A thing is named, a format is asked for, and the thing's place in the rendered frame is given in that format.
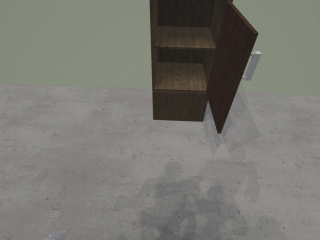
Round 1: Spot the robot left hand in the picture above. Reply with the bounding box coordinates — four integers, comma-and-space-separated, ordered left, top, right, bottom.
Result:
43, 230, 68, 240

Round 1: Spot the handle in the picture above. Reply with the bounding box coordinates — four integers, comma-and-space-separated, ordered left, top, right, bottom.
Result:
241, 51, 262, 81

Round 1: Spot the cupboard door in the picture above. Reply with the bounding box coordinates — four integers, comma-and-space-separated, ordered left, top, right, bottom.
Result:
206, 0, 259, 134

